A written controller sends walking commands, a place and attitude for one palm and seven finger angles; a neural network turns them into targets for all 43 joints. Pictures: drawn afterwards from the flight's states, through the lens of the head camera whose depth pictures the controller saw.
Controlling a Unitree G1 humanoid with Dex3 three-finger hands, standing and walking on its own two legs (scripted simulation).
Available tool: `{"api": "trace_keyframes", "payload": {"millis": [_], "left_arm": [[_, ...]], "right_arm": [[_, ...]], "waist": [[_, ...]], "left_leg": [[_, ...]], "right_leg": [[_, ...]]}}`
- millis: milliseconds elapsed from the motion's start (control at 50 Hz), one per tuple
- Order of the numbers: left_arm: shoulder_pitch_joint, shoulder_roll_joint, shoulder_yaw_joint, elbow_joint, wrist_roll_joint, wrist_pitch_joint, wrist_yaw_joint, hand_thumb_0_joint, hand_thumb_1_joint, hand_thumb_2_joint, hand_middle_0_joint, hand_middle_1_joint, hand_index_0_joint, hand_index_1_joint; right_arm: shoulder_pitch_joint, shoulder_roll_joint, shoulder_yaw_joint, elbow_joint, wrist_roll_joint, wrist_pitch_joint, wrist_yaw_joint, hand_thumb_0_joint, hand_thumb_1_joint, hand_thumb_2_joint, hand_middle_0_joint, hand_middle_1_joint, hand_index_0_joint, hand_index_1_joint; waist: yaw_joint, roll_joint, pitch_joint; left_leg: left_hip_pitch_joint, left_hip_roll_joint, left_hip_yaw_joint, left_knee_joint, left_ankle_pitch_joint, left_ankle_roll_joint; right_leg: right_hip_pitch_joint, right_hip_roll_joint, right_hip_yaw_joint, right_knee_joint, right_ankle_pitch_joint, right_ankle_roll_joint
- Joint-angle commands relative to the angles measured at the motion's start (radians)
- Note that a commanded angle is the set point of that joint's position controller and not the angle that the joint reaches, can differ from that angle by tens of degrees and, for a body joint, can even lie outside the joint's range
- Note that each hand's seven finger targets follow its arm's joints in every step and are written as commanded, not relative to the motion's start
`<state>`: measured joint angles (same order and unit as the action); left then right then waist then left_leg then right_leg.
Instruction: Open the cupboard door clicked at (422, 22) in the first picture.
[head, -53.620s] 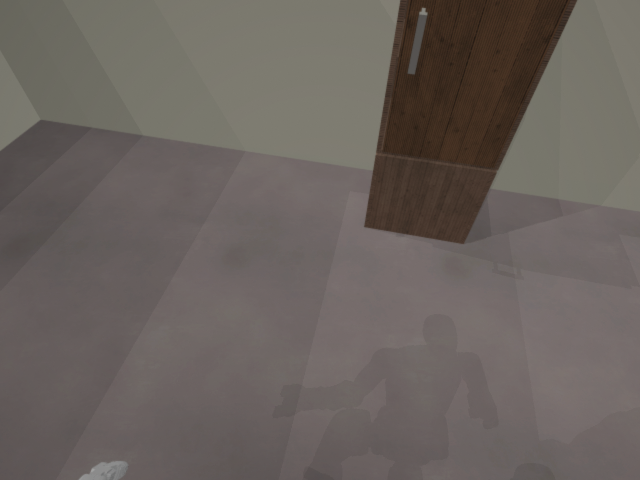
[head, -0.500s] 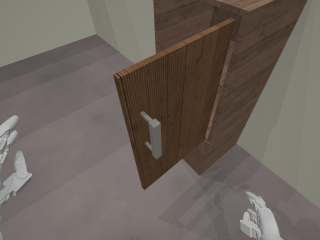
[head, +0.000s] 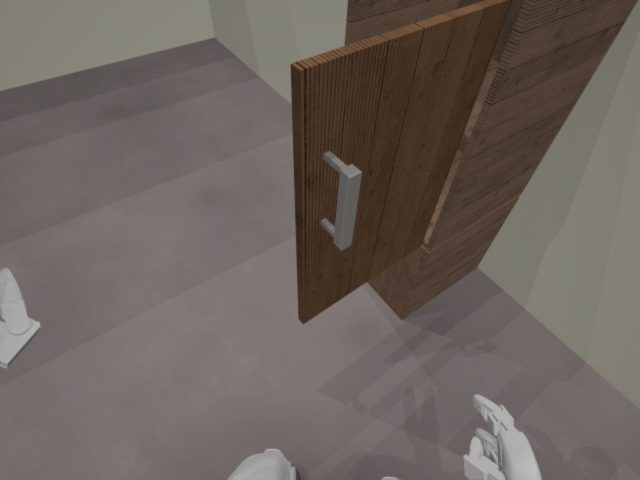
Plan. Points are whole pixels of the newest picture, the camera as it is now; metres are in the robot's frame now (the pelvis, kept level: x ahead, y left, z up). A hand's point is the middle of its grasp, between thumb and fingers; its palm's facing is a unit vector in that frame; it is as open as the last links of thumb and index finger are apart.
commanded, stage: step back with the hand held close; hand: left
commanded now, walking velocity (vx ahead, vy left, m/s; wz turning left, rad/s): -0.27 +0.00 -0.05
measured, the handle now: (337, 203) +0.48 +0.02 +0.06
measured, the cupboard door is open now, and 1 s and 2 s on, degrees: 92 92 92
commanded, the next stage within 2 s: stop stepping back and stand still in 0.30 s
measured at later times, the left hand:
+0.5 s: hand out of the picture +0.09 +0.25 +0.19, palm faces +0.38 -0.82 -0.43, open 7.4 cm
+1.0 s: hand out of the picture +0.00 +0.28 +0.18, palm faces +0.43 -0.81 -0.41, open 7.4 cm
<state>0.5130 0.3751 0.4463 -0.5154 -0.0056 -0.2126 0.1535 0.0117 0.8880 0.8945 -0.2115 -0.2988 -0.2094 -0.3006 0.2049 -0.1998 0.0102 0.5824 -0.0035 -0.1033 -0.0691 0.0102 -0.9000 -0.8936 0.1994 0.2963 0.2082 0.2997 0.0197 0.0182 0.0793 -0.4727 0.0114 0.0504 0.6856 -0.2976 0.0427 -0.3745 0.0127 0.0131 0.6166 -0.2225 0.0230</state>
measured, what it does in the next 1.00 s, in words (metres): walks backwards: right foot, then left foot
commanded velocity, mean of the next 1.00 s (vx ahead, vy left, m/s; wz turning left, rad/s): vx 0.00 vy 0.00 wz -0.02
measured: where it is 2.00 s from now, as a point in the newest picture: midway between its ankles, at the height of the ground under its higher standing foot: outside the picture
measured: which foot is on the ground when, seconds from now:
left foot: down 0.00-0.38, up 0.40-0.54, down 0.56-0.76, up 0.78-1.00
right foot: down 0.00-0.12, up 0.14-0.38, down 0.40-1.00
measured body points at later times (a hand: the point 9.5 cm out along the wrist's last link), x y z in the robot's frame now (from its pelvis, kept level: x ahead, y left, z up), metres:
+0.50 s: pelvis -0.12 +0.01 +0.01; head -0.11 +0.03 +0.46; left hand +0.07 +0.30 +0.21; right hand +0.05 -0.22 -0.07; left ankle -0.01 +0.09 -0.69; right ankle -0.21 -0.11 -0.72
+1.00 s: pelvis -0.21 +0.02 +0.02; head -0.24 +0.03 +0.47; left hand -0.03 +0.32 +0.20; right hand -0.12 -0.25 -0.08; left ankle -0.18 +0.16 -0.70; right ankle -0.21 -0.07 -0.72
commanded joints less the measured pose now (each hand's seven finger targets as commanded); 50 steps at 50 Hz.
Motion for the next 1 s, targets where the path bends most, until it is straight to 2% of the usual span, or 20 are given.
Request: {"api": "trace_keyframes", "payload": {"millis": [0,60,120,180,300,320,360,380,440,480,520,560,620,700,720,760,840,900,940,980], "left_arm": [[-0.088,0.215,0.088,-0.23,-0.015,-0.068,0.04,0.0,0.9,0.9,-0.2,-0.3,-0.2,-0.3],[-0.082,0.25,0.125,-0.23,-0.02,-0.067,0.046,0.0,0.9,0.9,-0.2,-0.3,-0.2,-0.3],[-0.064,0.249,0.176,-0.28,-0.014,-0.086,0.04,0.0,0.9,0.9,-0.2,-0.3,-0.2,-0.3],[0.006,0.249,0.175,-0.253,-0.04,-0.1,0.038,0.0,0.9,0.9,-0.2,-0.3,-0.2,-0.3],[-0.029,0.205,0.085,-0.225,-0.077,-0.076,0.026,0.0,0.9,0.9,-0.2,-0.3,-0.2,-0.3],[-0.049,0.217,0.09,-0.226,-0.079,-0.084,0.02,0.0,0.9,0.9,-0.2,-0.3,-0.2,-0.3],[-0.083,0.317,0.145,-0.262,-0.058,-0.102,0.031,0.0,0.9,0.9,-0.2,-0.3,-0.2,-0.3],[-0.148,0.359,0.17,-0.282,-0.037,-0.115,0.047,0.0,0.9,0.9,-0.2,-0.3,-0.2,-0.3],[-0.073,0.257,0.096,-0.181,-0.021,-0.05,0.018,0.0,0.9,0.9,-0.2,-0.3,-0.2,-0.3],[-0.065,0.243,0.098,-0.174,-0.035,-0.03,0.013,0.0,0.9,0.9,-0.2,-0.3,-0.2,-0.3],[-0.065,0.251,0.104,-0.235,-0.042,-0.034,0.013,0.0,0.9,0.9,-0.2,-0.3,-0.2,-0.3],[0.023,0.247,0.125,-0.124,-0.049,-0.041,0.015,0.0,0.9,0.9,-0.2,-0.3,-0.2,-0.3],[0.011,0.247,0.121,-0.24,-0.037,-0.053,0.021,0.0,0.9,0.9,-0.2,-0.3,-0.2,-0.3],[0.117,0.222,0.098,-0.231,-0.034,-0.024,0.022,0.0,0.9,0.9,-0.2,-0.3,-0.2,-0.3],[0.114,0.239,0.107,-0.231,-0.032,-0.019,0.022,0.0,0.9,0.9,-0.2,-0.3,-0.2,-0.3],[0.025,0.279,0.141,-0.251,-0.032,-0.019,0.03,0.0,0.9,0.9,-0.2,-0.3,-0.2,-0.3],[-0.07,0.223,0.087,-0.042,-0.014,-0.043,0.029,0.0,0.9,0.9,-0.2,-0.3,-0.2,-0.3],[-0.116,0.205,0.046,-0.019,0.0,-0.047,0.029,0.0,0.9,0.9,-0.2,-0.3,-0.2,-0.3],[-0.131,0.2,0.039,-0.066,0.003,-0.052,0.037,0.0,0.9,0.9,-0.2,-0.3,-0.2,-0.3],[-0.134,0.215,0.055,-0.153,-0.008,-0.063,0.039,0.0,0.9,0.9,-0.2,-0.3,-0.2,-0.3]], "right_arm": [[-0.037,-0.121,-0.059,-0.101,-0.007,-0.054,-0.01,0.0,-0.9,-0.9,0.2,0.3,0.2,0.3],[-0.073,-0.138,-0.063,-0.107,-0.001,-0.042,-0.022,0.0,-0.9,-0.9,0.2,0.3,0.2,0.3],[-0.11,-0.148,-0.067,-0.141,-0.009,-0.068,-0.028,0.0,-0.9,-0.9,0.2,0.3,0.2,0.3],[-0.1,-0.129,-0.091,-0.112,-0.007,-0.105,-0.003,0.0,-0.9,-0.9,0.2,0.3,0.2,0.3],[-0.109,-0.126,-0.067,-0.076,-0.009,-0.108,0.015,0.0,-0.9,-0.9,0.2,0.3,0.2,0.3],[-0.105,-0.124,-0.069,-0.069,-0.013,-0.103,0.016,0.0,-0.9,-0.9,0.2,0.3,0.2,0.3],[-0.089,-0.099,-0.067,-0.045,-0.01,-0.075,0.016,0.0,-0.9,-0.9,0.2,0.3,0.2,0.3],[-0.138,-0.096,-0.047,-0.056,-0.03,-0.079,0.015,0.0,-0.9,-0.9,0.2,0.3,0.2,0.3],[-0.116,-0.091,-0.036,-0.097,0.007,-0.064,-0.007,0.0,-0.9,-0.9,0.2,0.3,0.2,0.3],[-0.094,-0.105,-0.03,-0.086,0.008,-0.058,-0.025,0.0,-0.9,-0.9,0.2,0.3,0.2,0.3],[-0.068,-0.143,-0.047,-0.1,0.011,-0.082,-0.024,0.0,-0.9,-0.9,0.2,0.3,0.2,0.3],[-0.062,-0.132,-0.049,-0.1,0.004,-0.117,-0.016,0.0,-0.9,-0.9,0.2,0.3,0.2,0.3],[-0.072,-0.114,-0.038,-0.1,-0.021,-0.111,-0.01,0.0,-0.9,-0.9,0.2,0.3,0.2,0.3],[-0.079,-0.122,-0.048,-0.127,-0.01,-0.082,-0.006,0.0,-0.9,-0.9,0.2,0.3,0.2,0.3],[-0.077,-0.119,-0.054,-0.125,-0.01,-0.067,-0.008,0.0,-0.9,-0.9,0.2,0.3,0.2,0.3],[-0.075,-0.134,-0.073,-0.108,-0.014,-0.043,-0.008,0.0,-0.9,-0.9,0.2,0.3,0.2,0.3],[-0.027,-0.115,-0.05,-0.058,-0.012,-0.055,-0.019,0.0,-0.9,-0.9,0.2,0.3,0.2,0.3],[-0.055,-0.12,-0.056,-0.061,-0.006,-0.076,-0.044,0.0,-0.9,-0.9,0.2,0.3,0.2,0.3],[-0.044,-0.117,-0.05,-0.057,-0.015,-0.088,-0.048,0.0,-0.9,-0.9,0.2,0.3,0.2,0.3],[-0.031,-0.135,-0.053,-0.074,-0.013,-0.103,-0.052,0.0,-0.9,-0.9,0.2,0.3,0.2,0.3]], "waist": [[-0.044,-0.178,-0.152],[-0.042,-0.034,-0.12],[-0.012,0.35,-0.171],[0.001,0.153,-0.24],[-0.008,0.231,-0.218],[-0.006,0.177,-0.221],[-0.009,-0.151,-0.218],[0.016,-0.173,-0.162],[-0.016,-0.192,-0.164],[-0.039,-0.036,-0.18],[-0.019,0.174,-0.265],[-0.015,0.166,-0.217],[-0.021,0.213,-0.158],[-0.021,0.19,-0.168],[-0.026,0.1,-0.171],[-0.016,-0.216,-0.128],[-0.056,-0.09,-0.06],[-0.028,-0.149,-0.037],[-0.03,-0.102,-0.054],[-0.04,0.018,-0.08]], "left_leg": [[0.228,-0.026,-0.03,0.102,-0.11,-0.053],[0.186,0.034,-0.122,-0.121,-0.17,-0.026],[-0.266,0.338,-0.485,-0.621,-0.556,0.101],[0.003,0.294,-0.325,-0.504,-0.251,0.076],[0.077,0.226,-0.164,-0.565,-0.213,-0.037],[0.12,0.195,-0.128,-0.478,-0.16,-0.07],[0.268,0.035,-0.029,0.085,-0.007,-0.12],[0.143,-0.015,-0.027,0.258,-0.143,-0.119],[0.024,-0.002,-0.035,0.172,-0.063,-0.071],[0.223,-0.029,0.0,-0.136,0.156,-0.053],[0.421,0.142,-0.18,-0.279,0.516,0.01],[0.38,0.226,-0.344,-0.411,0.275,0.045],[0.106,0.224,-0.361,-0.625,-0.335,-0.006],[-0.018,0.098,-0.125,-0.499,-0.328,-0.055],[-0.004,0.047,-0.069,-0.326,-0.274,-0.058],[-0.047,-0.028,-0.038,0.268,-0.116,-0.068],[-0.036,0.053,-0.03,0.287,-0.04,-0.05],[0.103,0.044,0.033,0.059,-0.097,-0.023],[0.223,0.014,0.084,-0.11,-0.093,-0.015],[0.3,0.057,-0.01,-0.313,-0.145,0.016]], "right_leg": [[-0.195,-0.225,0.254,-0.319,-0.209,-0.133],[-0.182,-0.122,0.128,-0.202,-0.213,-0.068],[0.234,0.1,-0.02,0.453,-0.246,-0.003],[0.086,0.083,0.013,0.532,-0.309,-0.023],[0.215,0.101,-0.092,-0.006,-0.38,-0.063],[0.21,0.06,-0.052,-0.201,-0.328,-0.085],[-0.096,-0.31,0.424,-0.5,-0.186,-0.209],[-0.085,-0.383,0.395,-0.449,0.192,-0.25],[0.173,-0.226,0.132,-0.174,0.662,-0.149],[0.147,-0.145,0.058,-0.111,0.542,-0.083],[0.085,-0.01,0.0,0.005,0.079,-0.01],[0.031,0.042,0.015,0.021,-0.264,-0.011],[0.19,0.044,-0.002,0.106,-0.266,-0.031],[0.391,0.059,-0.104,-0.183,-0.224,-0.063],[0.345,-0.008,-0.016,-0.278,-0.26,-0.096],[0.064,-0.358,0.489,-0.507,-0.568,-0.268],[-0.031,-0.263,0.222,-0.436,-0.443,-0.184],[-0.058,-0.252,0.203,-0.421,-0.508,-0.184],[-0.045,-0.214,0.181,-0.375,-0.506,-0.173],[-0.001,-0.134,0.108,-0.173,-0.35,-0.119]]}}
